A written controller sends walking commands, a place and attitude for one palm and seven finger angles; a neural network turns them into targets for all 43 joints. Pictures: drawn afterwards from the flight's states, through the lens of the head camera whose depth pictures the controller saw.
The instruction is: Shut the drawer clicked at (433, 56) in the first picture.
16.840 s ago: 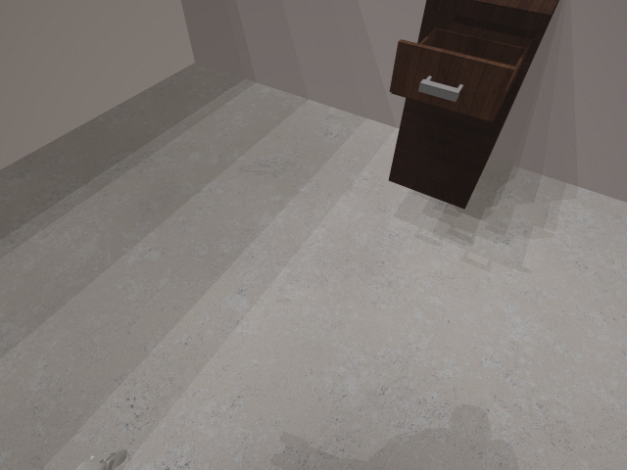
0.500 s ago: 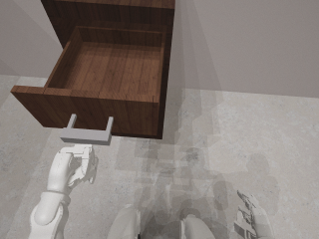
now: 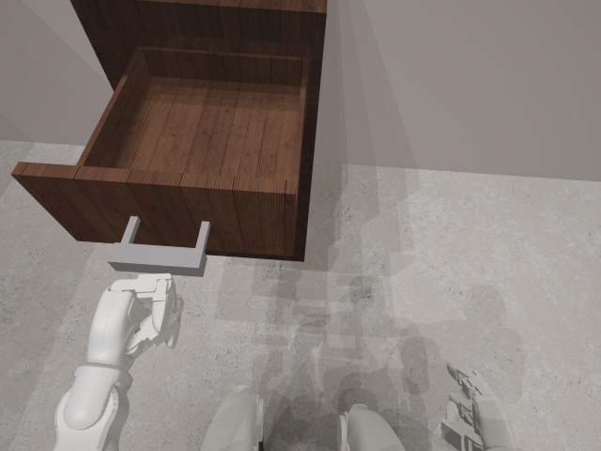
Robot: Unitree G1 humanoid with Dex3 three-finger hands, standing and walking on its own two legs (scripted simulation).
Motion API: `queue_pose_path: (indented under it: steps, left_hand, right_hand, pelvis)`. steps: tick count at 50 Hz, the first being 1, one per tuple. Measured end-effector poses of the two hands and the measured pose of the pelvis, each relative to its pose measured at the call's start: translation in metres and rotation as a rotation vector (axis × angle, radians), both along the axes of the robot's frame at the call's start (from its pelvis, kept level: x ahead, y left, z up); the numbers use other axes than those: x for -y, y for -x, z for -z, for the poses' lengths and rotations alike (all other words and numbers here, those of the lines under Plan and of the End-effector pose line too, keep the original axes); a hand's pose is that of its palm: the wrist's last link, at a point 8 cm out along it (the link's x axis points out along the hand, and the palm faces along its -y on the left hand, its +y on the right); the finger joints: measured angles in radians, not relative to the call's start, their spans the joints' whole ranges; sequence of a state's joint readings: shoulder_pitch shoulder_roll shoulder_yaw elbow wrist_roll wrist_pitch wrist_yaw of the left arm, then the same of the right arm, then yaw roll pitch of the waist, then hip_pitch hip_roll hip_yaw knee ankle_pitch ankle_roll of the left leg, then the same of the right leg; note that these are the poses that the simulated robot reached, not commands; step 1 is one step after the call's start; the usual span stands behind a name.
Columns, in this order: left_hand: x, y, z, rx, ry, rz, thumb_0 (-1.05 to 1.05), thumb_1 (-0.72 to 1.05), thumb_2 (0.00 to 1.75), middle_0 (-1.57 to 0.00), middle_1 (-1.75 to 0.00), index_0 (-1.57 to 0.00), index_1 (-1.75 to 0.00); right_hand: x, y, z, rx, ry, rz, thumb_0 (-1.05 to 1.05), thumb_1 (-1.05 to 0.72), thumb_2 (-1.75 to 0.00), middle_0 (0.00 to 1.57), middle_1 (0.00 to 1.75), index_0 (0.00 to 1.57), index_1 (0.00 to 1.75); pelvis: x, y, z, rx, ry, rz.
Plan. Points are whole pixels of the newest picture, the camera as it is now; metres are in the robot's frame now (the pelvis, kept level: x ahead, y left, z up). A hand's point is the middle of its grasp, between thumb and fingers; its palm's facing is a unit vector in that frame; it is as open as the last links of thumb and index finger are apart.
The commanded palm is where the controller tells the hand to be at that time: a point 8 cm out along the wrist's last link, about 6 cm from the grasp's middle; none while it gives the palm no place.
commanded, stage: push the drawer shut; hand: left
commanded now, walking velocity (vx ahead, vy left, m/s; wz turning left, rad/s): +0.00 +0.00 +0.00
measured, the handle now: (164, 243) +0.37 +0.20 +0.04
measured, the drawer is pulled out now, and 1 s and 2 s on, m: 0.30 0.21 0.09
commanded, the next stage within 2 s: none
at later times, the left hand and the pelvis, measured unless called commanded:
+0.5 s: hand (178, 291) +0.31 +0.17 +0.03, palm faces -0.07 -1.00 -0.06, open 3.0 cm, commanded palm +0.31 +0.22 +0.04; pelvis -0.01 +0.00 +0.00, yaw +0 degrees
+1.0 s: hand (186, 244) +0.37 +0.17 +0.03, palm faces -0.07 -1.00 -0.05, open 3.0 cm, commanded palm +0.37 +0.22 +0.04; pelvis -0.01 +0.01 +0.00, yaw -1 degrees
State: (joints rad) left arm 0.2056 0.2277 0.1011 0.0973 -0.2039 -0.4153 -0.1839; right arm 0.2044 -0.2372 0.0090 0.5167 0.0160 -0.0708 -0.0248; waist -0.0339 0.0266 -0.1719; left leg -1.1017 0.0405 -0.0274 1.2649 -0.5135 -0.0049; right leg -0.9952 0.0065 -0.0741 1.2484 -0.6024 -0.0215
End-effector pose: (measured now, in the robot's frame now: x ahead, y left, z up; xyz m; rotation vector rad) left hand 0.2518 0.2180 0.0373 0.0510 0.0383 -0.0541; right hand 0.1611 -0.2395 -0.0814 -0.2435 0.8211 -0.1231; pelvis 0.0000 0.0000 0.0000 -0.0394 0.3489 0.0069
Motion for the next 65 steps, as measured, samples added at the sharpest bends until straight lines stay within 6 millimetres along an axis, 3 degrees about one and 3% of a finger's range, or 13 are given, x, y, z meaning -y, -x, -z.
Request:
queue_pose_path:
  steps: [15,23,65]
  left_hand:
    - [-0.004,-0.021,0.005,0.005,-0.005,0.011,0.0,0.86,0.91,-1.4,-1.6,-1.4,-1.6]
    - [-0.005,-0.033,0.006,0.012,-0.004,0.01,-0.01,0.83,0.93,-1.4,-1.6,-1.4,-1.6]
    - [-0.003,-0.141,0.005,0.023,0.004,0.0,0.01,0.81,0.92,-1.4,-1.6,-1.4,-1.6]
  right_hand:
    - [0.004,0.0,0.005,-0.024,0.015,-0.007,0.01,-0.9,-0.9,0.2,0.3,0.21,0.3]
    - [0.004,0.014,0.01,-0.063,0.021,-0.001,0.01,-0.9,-0.9,0.2,0.3,0.21,0.3]
    - [0.008,0.093,0.024,-0.299,0.032,0.1,0.01,-0.9,-0.9,0.2,0.3,0.21,0.3]
  pelvis:
    - [0.002,0.001,0.002,-0.006,0.004,-0.006]
    - [0.001,0.005,0.002,-0.006,0.006,-0.008]
    - [-0.009,0.014,0.001,-0.036,0.009,0.012]
